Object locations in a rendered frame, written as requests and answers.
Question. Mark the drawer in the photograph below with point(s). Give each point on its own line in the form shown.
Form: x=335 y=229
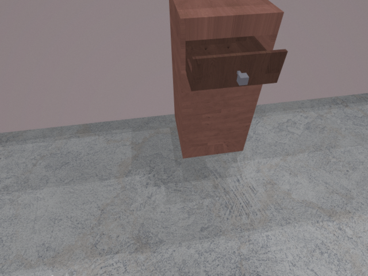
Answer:
x=213 y=63

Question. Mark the cabinet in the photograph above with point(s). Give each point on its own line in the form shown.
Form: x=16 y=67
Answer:
x=216 y=121

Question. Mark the handle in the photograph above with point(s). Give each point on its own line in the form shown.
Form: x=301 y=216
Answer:
x=242 y=78

